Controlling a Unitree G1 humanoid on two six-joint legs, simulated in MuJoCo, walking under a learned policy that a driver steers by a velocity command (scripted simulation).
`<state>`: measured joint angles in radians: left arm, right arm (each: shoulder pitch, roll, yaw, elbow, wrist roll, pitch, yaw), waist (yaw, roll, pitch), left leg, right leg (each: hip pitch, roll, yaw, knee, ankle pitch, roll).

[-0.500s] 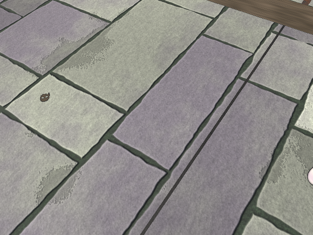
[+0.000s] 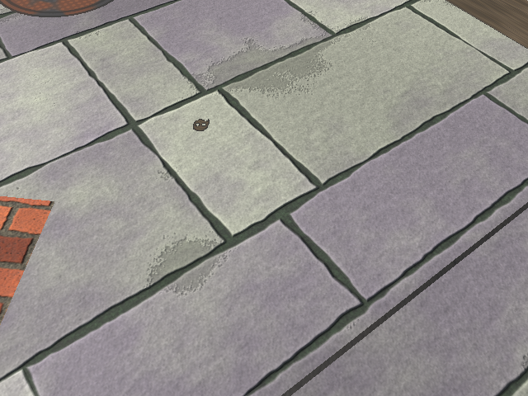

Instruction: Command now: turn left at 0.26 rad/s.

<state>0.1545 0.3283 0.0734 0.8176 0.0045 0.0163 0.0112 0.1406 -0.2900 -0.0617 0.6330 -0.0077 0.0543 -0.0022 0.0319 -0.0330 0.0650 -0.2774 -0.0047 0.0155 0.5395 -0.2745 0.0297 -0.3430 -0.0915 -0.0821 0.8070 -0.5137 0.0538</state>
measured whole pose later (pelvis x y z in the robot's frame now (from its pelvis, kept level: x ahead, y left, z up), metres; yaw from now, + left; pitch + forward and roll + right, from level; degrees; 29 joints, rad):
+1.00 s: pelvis +0.29 +0.06 +0.00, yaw +0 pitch +0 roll +1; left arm 0.30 0.30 0.06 0.87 -0.04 -0.07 0.01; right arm 0.19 -0.26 -0.06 0.82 -0.01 -0.09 0.03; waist 0.01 -0.04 0.06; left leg -0.28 -0.04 0.08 0.42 -0.15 0.06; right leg -0.45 -0.09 0.06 1.17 -0.32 -0.04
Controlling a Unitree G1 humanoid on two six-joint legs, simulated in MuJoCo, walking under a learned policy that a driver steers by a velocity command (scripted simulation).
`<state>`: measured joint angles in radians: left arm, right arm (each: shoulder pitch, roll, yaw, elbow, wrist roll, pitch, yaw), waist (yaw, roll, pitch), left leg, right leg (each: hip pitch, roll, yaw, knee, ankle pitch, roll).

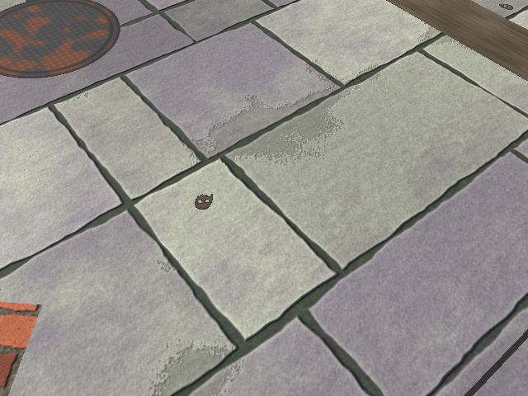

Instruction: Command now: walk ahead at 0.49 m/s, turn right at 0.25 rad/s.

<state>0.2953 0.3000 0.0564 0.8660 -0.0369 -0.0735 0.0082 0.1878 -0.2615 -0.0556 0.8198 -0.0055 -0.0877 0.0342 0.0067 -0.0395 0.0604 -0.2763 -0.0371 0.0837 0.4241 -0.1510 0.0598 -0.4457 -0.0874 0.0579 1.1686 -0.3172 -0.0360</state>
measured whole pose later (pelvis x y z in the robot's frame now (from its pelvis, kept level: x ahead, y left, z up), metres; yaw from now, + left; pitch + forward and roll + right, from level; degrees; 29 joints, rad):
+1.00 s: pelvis +0.47 -0.07 +0.00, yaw -34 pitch +2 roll +0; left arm 0.20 0.34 0.08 0.64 -0.02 0.06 0.04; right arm 0.09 -0.26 -0.04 0.70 -0.02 -0.02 -0.02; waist 0.00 -0.03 0.06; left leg -0.38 0.00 0.02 0.47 -0.12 0.02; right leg -0.49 0.05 0.08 1.17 -0.50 0.07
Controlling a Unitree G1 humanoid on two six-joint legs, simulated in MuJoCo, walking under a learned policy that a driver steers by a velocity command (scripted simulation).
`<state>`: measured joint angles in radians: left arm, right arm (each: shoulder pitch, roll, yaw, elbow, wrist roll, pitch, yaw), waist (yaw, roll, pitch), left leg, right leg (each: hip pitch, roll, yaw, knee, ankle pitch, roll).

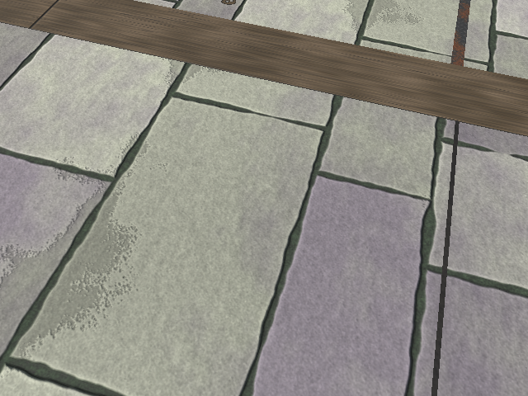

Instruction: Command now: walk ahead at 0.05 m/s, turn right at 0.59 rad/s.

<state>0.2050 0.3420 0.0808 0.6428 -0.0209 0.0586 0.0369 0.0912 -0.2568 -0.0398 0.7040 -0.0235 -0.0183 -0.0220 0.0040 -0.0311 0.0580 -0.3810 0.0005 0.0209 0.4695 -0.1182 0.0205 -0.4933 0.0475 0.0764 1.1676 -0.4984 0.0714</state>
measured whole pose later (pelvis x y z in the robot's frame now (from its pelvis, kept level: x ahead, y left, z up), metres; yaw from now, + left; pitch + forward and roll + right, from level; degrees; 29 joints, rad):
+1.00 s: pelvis +0.01 -0.02 +0.00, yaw -27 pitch +0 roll +0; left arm 0.20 0.29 0.07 0.66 -0.01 0.05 0.03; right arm 0.16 -0.25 -0.04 0.75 0.01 0.01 -0.01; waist -0.01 -0.01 0.05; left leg -0.24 0.01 -0.02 0.48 -0.25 0.00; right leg -0.25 0.00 0.08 0.59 -0.34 0.08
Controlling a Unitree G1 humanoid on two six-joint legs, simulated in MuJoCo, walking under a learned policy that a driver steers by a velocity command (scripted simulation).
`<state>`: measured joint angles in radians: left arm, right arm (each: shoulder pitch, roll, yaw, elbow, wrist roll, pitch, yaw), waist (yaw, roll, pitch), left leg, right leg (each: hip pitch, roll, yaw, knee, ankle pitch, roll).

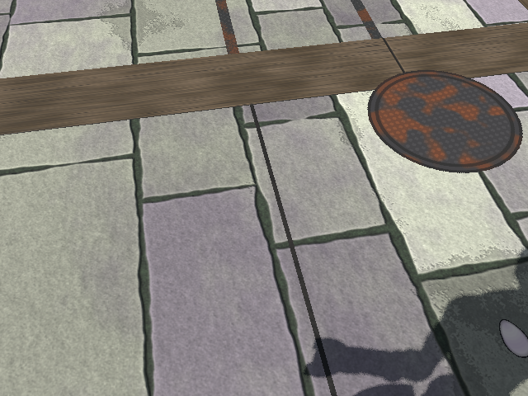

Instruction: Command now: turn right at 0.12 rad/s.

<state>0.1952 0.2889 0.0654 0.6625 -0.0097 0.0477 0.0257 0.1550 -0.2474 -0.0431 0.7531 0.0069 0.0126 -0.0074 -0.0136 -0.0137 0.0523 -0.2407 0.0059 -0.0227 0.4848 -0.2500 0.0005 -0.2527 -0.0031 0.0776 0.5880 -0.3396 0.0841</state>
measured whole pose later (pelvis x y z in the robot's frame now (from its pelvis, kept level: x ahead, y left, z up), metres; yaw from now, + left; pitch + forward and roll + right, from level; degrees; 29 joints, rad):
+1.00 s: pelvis +0.22 +0.00 -0.01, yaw +1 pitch +2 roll +0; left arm -0.02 0.24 0.03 0.65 -0.02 -0.09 -0.05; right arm 0.48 -0.25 -0.02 0.95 0.01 -0.06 -0.01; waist -0.11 -0.03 0.04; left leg 0.18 -0.02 0.01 0.16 -0.38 0.03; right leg -0.59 -0.02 -0.03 0.52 0.02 -0.04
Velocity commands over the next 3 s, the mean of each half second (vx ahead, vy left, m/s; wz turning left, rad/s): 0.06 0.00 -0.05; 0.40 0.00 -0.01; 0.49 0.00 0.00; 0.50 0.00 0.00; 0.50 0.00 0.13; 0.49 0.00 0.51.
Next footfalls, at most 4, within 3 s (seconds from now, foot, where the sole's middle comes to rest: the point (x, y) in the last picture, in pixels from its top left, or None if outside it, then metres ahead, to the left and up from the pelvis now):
0.02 right None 0.02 -0.14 -0.78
1.04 right None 0.44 -0.11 -0.78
1.58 left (220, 297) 0.74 0.13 -0.78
2.12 right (297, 210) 1.04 -0.10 -0.78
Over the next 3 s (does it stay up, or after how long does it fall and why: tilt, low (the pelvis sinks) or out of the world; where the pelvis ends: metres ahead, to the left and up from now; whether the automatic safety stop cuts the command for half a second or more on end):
stays up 1.37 0.11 0.00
